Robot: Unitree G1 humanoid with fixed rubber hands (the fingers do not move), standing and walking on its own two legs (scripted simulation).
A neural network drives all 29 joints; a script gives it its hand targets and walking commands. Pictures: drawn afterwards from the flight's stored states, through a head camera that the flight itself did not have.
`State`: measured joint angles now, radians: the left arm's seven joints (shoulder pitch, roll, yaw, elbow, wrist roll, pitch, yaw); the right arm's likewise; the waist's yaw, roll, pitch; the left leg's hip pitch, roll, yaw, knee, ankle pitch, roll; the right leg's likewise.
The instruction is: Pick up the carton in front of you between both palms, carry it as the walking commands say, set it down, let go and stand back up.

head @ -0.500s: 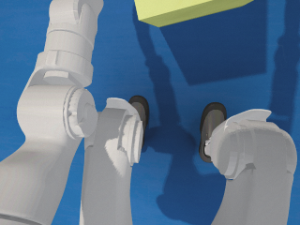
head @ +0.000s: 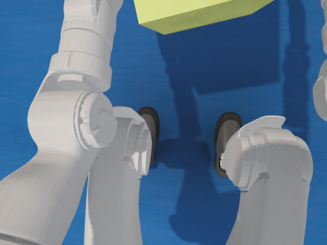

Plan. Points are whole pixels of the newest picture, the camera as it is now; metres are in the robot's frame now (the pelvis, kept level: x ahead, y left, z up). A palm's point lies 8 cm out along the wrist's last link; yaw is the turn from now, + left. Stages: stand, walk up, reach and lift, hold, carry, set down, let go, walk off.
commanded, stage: reach and lift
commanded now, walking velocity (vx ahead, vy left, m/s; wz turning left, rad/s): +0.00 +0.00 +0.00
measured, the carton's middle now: out of the picture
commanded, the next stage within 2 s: none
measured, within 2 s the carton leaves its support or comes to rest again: leaves its support in 0.24 s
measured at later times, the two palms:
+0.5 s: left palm out of the picture +0.54 +0.12 -0.06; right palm out of the picture +0.56 -0.18 -0.06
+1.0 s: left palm out of the picture +0.50 +0.12 +0.09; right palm out of the picture +0.51 -0.18 +0.08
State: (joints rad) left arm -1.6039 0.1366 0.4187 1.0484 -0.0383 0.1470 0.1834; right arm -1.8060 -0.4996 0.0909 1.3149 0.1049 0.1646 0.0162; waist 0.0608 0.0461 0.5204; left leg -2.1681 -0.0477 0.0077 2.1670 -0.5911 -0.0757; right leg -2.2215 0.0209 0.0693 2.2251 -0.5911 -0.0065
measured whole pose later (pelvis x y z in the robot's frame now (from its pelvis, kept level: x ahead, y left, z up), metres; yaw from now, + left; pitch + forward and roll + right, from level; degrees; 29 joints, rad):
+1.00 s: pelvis +0.01 +0.01 +0.14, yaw -4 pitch +44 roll +2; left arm -1.01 -0.09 0.56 0.52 0.20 0.43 0.10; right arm -1.12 -0.08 -0.38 0.71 -0.25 0.45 0.03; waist 0.04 0.02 -0.15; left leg -1.95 -0.05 -0.05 1.67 -0.49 -0.06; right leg -1.98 0.05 0.07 1.68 -0.47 0.03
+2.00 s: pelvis +0.09 +0.01 +0.39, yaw -6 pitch +7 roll +0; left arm -0.31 -0.16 0.31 0.41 0.24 0.48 0.02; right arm -0.30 0.16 -0.29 0.40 -0.26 0.50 0.00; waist 0.00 0.01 -0.11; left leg -0.46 -0.02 -0.07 0.61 -0.28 -0.01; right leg -0.47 0.02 0.07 0.60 -0.26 0.02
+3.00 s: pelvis +0.10 +0.01 +0.41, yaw -6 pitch -5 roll +0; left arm -0.27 -0.15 0.24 0.29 0.29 0.67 -0.01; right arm -0.25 0.15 -0.21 0.27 -0.28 0.69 0.01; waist 0.00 0.00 0.02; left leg -0.07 -0.01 -0.07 0.37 -0.20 -0.01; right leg -0.08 0.01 0.06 0.36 -0.18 0.01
